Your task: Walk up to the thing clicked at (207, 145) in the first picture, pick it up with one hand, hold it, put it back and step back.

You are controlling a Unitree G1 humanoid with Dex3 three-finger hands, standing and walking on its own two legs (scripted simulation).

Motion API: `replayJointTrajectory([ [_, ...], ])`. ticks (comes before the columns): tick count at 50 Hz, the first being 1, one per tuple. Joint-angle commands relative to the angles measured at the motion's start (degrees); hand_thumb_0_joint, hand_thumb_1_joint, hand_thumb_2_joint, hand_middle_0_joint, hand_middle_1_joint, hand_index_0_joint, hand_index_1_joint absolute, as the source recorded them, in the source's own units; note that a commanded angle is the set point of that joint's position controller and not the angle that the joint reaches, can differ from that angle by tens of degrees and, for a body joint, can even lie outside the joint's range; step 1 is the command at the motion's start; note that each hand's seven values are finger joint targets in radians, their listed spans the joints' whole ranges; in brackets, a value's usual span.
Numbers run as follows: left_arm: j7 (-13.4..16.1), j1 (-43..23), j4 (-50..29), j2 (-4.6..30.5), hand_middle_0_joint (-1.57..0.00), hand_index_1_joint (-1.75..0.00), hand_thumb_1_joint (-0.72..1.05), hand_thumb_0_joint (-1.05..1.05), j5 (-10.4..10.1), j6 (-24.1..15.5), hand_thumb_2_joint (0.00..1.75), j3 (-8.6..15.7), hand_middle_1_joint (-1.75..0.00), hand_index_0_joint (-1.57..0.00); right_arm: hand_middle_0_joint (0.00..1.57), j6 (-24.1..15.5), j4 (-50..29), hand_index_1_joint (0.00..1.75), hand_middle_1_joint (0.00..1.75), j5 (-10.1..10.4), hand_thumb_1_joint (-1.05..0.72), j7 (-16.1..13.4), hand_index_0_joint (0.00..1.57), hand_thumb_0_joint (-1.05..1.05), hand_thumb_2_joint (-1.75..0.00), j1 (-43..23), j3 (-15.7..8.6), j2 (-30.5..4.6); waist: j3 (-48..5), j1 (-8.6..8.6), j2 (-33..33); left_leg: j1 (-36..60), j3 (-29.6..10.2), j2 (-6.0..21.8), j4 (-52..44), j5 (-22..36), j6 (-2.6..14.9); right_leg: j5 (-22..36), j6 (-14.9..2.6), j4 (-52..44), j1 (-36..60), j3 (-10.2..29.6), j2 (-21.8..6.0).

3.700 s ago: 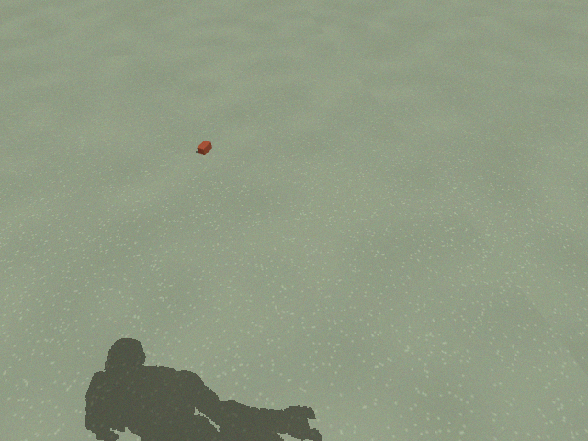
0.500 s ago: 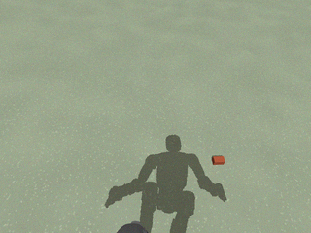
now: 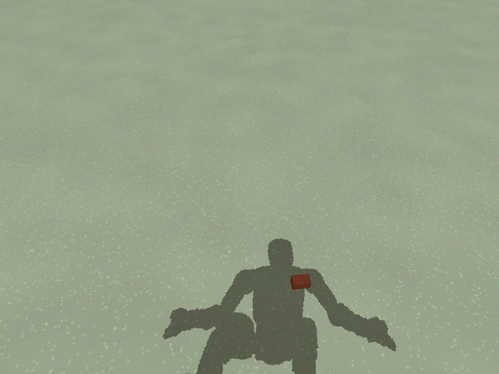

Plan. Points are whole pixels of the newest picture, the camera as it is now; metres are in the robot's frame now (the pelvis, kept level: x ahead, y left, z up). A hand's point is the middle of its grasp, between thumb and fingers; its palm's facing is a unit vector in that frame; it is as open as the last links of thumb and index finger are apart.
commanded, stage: walk up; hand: left
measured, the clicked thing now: (300, 281) +0.65 -0.18 -0.71
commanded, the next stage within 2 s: none
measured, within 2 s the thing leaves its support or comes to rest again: neither
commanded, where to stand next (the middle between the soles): +0.31 -0.49 m, yaw +8 degrees
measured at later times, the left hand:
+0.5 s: hand out of the picture +0.14 +0.11 -0.14, palm faces -0.01 -0.96 -0.28, open 7.4 cm
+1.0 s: hand out of the picture +0.14 -0.08 -0.11, palm faces +0.07 -0.92 -0.37, open 7.4 cm
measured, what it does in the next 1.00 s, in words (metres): steps to the right: left foot, then right foot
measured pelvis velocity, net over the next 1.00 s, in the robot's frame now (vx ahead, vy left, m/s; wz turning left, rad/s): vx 0.16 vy -0.36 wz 0.06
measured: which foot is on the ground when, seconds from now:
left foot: up 0.00-0.30, down 0.32-0.76, up 0.78-1.00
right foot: down 0.00-0.34, up 0.36-0.72, down 0.74-1.00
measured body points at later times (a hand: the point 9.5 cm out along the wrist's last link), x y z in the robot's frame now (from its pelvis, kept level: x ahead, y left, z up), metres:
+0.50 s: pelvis +0.09 -0.14 +0.02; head +0.11 -0.10 +0.47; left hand +0.14 +0.16 -0.12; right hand +0.17 -0.49 -0.05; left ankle +0.16 -0.02 -0.69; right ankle +0.10 -0.29 -0.62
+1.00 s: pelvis +0.16 -0.36 +0.03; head +0.19 -0.35 +0.48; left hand +0.13 -0.03 -0.08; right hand +0.25 -0.70 -0.07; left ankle +0.23 -0.27 -0.65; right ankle +0.17 -0.45 -0.69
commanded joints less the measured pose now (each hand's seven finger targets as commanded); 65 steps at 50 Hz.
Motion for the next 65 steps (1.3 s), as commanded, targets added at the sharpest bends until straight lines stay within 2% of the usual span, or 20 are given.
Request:
replayJointTrajectory([
  [1,2.14,-2.71,-5.77,18.28,-0.2,-0.3,0.9,0.0,-1.15,-2.52,0.9,4.74,-0.3,-0.2,0.2,-2.38,-3.75,0.3,0.3,2.07,-0.9,-1.62,0.2,0.0,-0.9,-3.72,-2.21,-10.93,8.68,1.04,-12.11,-20.37,2.8,-6.2,14.21,3.97,0.27,-25.46,-6.54,-43.29,6.02,32.43,-13.78],
  [5,2.42,-1.67,-4.12,11.17,-0.2,-0.3,0.9,0.0,-0.39,-3.29,0.9,2.34,-0.3,-0.2,0.2,-3.22,1.01,0.3,0.3,2.48,-0.9,-0.37,0.2,0.0,-0.9,3.63,-0.88,-8.82,6.86,0.55,-11.31,-10.93,7.34,-6.87,1.14,7.9,-0.23,-0.15,-10.01,-31.9,9.48,13.32,-6.53],
  [9,2.51,1.61,-5.35,9.24,-0.2,-0.3,0.9,0.0,-0.17,-3.72,0.9,1.26,-0.3,-0.2,0.2,-3.82,-1.67,0.3,0.3,1.95,-0.9,0.4,0.2,0.0,-0.9,0.09,0.19,-6.91,4.19,3.19,-10.69,-8.33,10.04,-6.82,-10.05,9.13,0.14,15.0,-13.8,-30.61,16.59,13.04,-10.0],
  [14,2.61,-0.45,-8.73,7.89,-0.2,-0.3,0.9,0.0,-0.95,-2.36,0.9,0.16,-0.3,-0.2,0.2,-4.19,-0.75,0.3,0.3,2.19,-0.9,-0.36,0.2,0.0,-0.9,9.47,0.07,-4.81,-4.39,-1.45,-4.93,17.07,15.63,-10.39,-29.94,26.58,0.57,34.11,-9.0,-13.98,12.21,3.44,-5.03],
  [15,2.84,0.04,-9.73,6.21,-0.2,-0.3,0.9,0.0,-1.14,-2.49,0.9,-0.48,-0.3,-0.2,0.2,-4.14,0.03,0.3,0.3,1.59,-0.9,-1.06,0.2,0.0,-0.9,13.94,-0.92,-6.79,-6.85,-3.78,0.49,25.58,12.72,-8.2,-33.61,30.4,1.47,32.3,-6.2,-4.1,8.2,1.13,-2.44],
  [17,2.88,4.84,-10.03,3.82,-0.2,-0.3,0.9,0.0,-0.79,-2.09,0.9,-0.97,-0.3,-0.2,0.2,-3.82,-2.61,0.3,0.3,0.51,-0.9,-2.39,0.2,0.0,-0.9,14.87,-3.85,-13.77,-11.17,-4.13,9.95,41.3,-25.43,15.57,-35.24,22.77,12.42,-7.94,-0.22,14.85,-16.51,4.0,4.43],
  [19,3.19,5.87,-8.25,12.73,-0.2,-0.3,0.9,0.0,-0.42,-0.22,0.9,1.09,-0.3,-0.2,0.2,-3.66,-5.8,0.3,0.3,2.97,-0.9,-3.08,0.2,0.0,-0.9,7.01,-4.7,-16.84,-8.53,-2.82,1.25,30.46,-35.13,25.01,-40.89,9.27,19.72,-8.68,0.42,29.69,-17.06,12.33,0.49],
  [22,2.6,2.43,-6.71,10.54,-0.2,-0.3,0.9,0.0,-0.45,-0.13,0.9,1.78,-0.3,-0.2,0.2,-4.15,-6.17,0.3,0.3,1.54,-0.9,-2.35,0.2,0.0,-0.9,1.98,-2.33,-9.74,0.89,-0.98,-2.54,12.51,-10.79,10.98,-38.65,14.83,11.23,-1.06,-1.46,22.8,-10.06,14.04,-0.11],
  [33,-0.86,0.67,-6.02,9.71,-0.2,-0.3,0.9,0.0,-0.72,1.39,0.9,2.82,-0.3,-0.2,0.2,-4.43,-6.12,0.3,0.3,-0.88,-0.9,-0.57,0.2,0.0,-0.9,-2.29,-5.03,-18.75,0.03,-0.18,15.43,2.08,-2.39,7.54,-37.07,-7.76,8.56,-2.91,-1.35,2.37,-2.32,3.65,-2.16],
  [36,-0.02,12.33,-0.76,9.03,-0.2,-0.3,0.9,0.0,-0.7,0.62,0.9,3.77,-0.3,-0.2,0.2,-2.84,-5.8,0.3,0.3,-1.32,-0.9,-0.62,0.2,0.0,-0.9,-7.11,-3.72,-14.88,-3.89,7.24,5.58,-5.59,7.51,1.61,-19.43,-5.27,4.26,2.56,-2.56,-15.26,15.57,-1.89,2.37],
  [37,0.78,17.29,0.88,12.22,-0.2,-0.3,0.9,0.0,0.38,0.02,0.9,4.63,-0.3,-0.2,0.2,-2.19,-5.6,0.3,0.3,-1.17,-0.9,-0.83,0.2,0.0,-0.9,-6.18,-2.09,-9.34,-3.61,10.57,-9.3,-13.21,14.53,-3.85,-2.06,-7.3,1.98,-1.33,-2.84,-21.27,20.9,1.1,1.95],
  [38,1.38,16.33,-0.68,15.45,-0.2,-0.3,0.9,0.0,1.39,-0.56,0.9,4.63,-0.3,-0.2,0.2,-1.8,-6.15,0.3,0.3,-0.35,-0.9,-1.18,0.2,0.0,-0.9,-5.52,0.44,-2.8,1.8,11.41,-21.7,-26.03,12.12,-10.78,14.73,-9.02,-0.5,-12.16,-4.43,-28.19,14.65,22.21,-6.71],
  [40,2.26,-1.2,-6.69,21.16,-0.2,-0.3,0.9,0.0,-0.53,-1.27,0.9,5.17,-0.3,-0.2,0.2,-1.95,-6.08,0.3,0.3,0.67,-0.9,-2.63,0.2,0.0,-0.9,-4.1,-2.41,-9.1,6.25,2.53,-18.18,-20.21,4.53,-7.0,15.95,-1.88,-0.5,-26.77,-10.97,-44.64,4.95,40.95,-15.59],
  [44,2.77,-2.27,-5.64,13.01,-0.2,-0.3,0.9,0.0,-0.14,-2.09,0.9,2.85,-0.3,-0.2,0.2,-2.77,0.65,0.3,0.3,2.3,-0.9,-1.34,0.2,0.0,-0.9,2.57,-1.31,-9.62,5.56,0.73,-12.96,-12.22,7.45,-5.74,4.75,5.5,-0.46,-1.31,-11.4,-28.89,8.23,18.04,-6.6],
  [52,2.51,-2.99,-9.12,8.05,-0.2,-0.3,0.9,0.0,-0.53,-1.47,0.9,-0.5,-0.3,-0.2,0.2,-4.38,0.88,0.3,0.3,2.01,-0.9,-0.81,0.2,0.0,-0.9,10.85,-0.54,-5.29,-1.91,-1.99,-6.99,17.04,13.98,-9.17,-27.66,21.87,0.72,22.0,-12.53,-18.54,4.86,9.48,-5.45],
  [54,2.66,-1.42,-10.25,4.01,-0.2,-0.3,0.9,0.0,-1.05,-1.68,0.9,-2.1,-0.3,-0.2,0.2,-4.42,1.26,0.3,0.3,0.46,-0.9,-2.07,0.2,0.0,-0.9,16.9,-2.72,-10.22,-5.79,-5.65,5.4,32.76,-1.41,-0.6,-35.5,22.9,2.56,10.92,-6.75,-0.46,-6.84,4.52,0.07],
  [55,2.77,2.59,-9.88,2.82,-0.2,-0.3,0.9,0.0,-0.9,-1.28,0.9,-2.26,-0.3,-0.2,0.2,-4.35,-0.85,0.3,0.3,-0.29,-0.9,-2.71,0.2,0.0,-0.9,15.4,-3.86,-14.08,-7.96,-3.66,10.31,38.84,-25.13,14.11,-37.44,17.65,8.07,-6.1,-2.98,9.46,-17.92,6.88,4.63],
  [57,2.94,7.25,-6.76,11.65,-0.2,-0.3,0.9,0.0,-0.11,0.4,0.9,-0.08,-0.3,-0.2,0.2,-4.02,-4.23,0.3,0.3,1.91,-0.9,-2.5,0.2,0.0,-0.9,7.45,-4.6,-16.1,-4.89,-1.77,1.79,28.13,-31.36,21.64,-43.44,-0.69,15.29,-7.48,-2.32,20.43,-17.11,11.14,1.79],
  [60,2.43,3.82,-4.93,11.76,-0.2,-0.3,0.9,0.0,0.15,0.26,0.9,1.15,-0.3,-0.2,0.2,-4.43,-5.28,0.3,0.3,1.07,-0.9,-1.98,0.2,0.0,-0.9,3.07,-3.03,-10.02,2.33,-0.16,-0.36,14.09,-13.88,10.75,-42.88,0.81,8.28,-1.15,-2.98,16.19,-10.78,13.06,0.26],
  [65,1.27,5.41,-3.22,9.16,-0.2,-0.3,0.9,0.0,-0.69,0.45,0.9,0.94,-0.3,-0.2,0.2,-5.21,-5.68,0.3,0.3,0.45,-0.9,-0.66,0.2,0.0,-0.9,0.94,-3.4,-12.05,4.83,0.68,7.71,7.87,-2.32,7.67,-38.8,3.97,10.21,3.24,-1.59,12.19,-8.91,8.76,-1.06],
])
